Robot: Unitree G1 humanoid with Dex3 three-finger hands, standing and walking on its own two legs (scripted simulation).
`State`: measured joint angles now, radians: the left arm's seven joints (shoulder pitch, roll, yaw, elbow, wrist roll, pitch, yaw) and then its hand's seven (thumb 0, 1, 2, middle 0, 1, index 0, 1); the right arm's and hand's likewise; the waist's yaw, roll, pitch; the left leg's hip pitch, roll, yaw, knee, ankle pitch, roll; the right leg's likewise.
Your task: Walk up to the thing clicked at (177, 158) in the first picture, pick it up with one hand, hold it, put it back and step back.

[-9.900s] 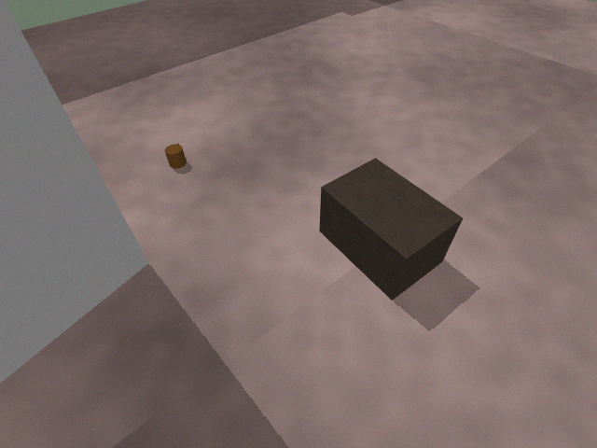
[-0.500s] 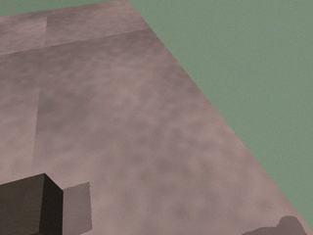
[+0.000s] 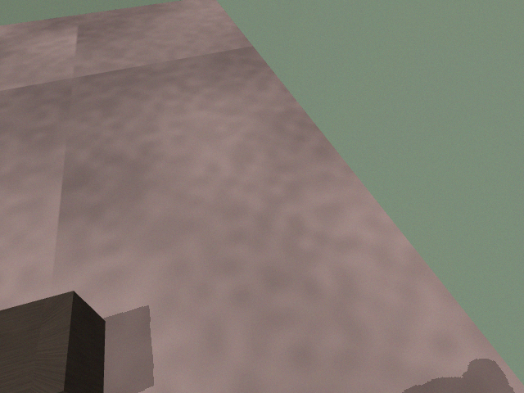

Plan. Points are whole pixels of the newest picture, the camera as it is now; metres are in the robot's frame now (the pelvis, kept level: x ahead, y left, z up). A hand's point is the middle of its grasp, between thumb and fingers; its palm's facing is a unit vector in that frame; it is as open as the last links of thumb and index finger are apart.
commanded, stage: stand
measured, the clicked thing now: out of the picture -0.44 +1.75 -0.73
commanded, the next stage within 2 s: walk up in 0.74 s
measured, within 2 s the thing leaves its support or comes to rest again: neither
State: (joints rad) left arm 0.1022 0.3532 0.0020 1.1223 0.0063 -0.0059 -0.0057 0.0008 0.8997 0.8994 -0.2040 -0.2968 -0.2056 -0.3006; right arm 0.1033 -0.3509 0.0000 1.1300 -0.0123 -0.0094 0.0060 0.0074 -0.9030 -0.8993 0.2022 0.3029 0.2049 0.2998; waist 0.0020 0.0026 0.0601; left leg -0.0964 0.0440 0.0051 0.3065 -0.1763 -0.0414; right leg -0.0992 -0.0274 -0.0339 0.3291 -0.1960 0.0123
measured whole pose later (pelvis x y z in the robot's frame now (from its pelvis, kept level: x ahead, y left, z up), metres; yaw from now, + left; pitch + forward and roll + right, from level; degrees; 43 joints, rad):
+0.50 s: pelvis +0.00 +0.00 +0.00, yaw +0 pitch -2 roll +0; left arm 0.11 0.35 0.00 1.12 0.01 -0.01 -0.01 0.00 0.90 0.90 -0.20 -0.30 -0.21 -0.30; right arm 0.11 -0.35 0.00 1.13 -0.01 -0.01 0.01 0.01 -0.90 -0.90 0.20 0.30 0.20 0.30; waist 0.00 0.00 0.06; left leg -0.09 0.05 0.01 0.31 -0.18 -0.04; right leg -0.09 -0.02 -0.03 0.33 -0.19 0.01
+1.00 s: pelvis +0.04 +0.05 -0.01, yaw +8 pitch -3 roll -2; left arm 0.23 0.44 0.10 0.98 0.05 -0.05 -0.04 0.00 0.90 0.90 -0.21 -0.30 -0.21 -0.30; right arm 0.23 -0.44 -0.11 0.98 -0.04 0.02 0.11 0.01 -0.90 -0.90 0.20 0.30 0.20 0.30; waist 0.03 0.01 0.06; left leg -0.43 0.13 0.01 0.70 -0.31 -0.01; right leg -0.02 -0.09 -0.15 0.39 -0.32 0.02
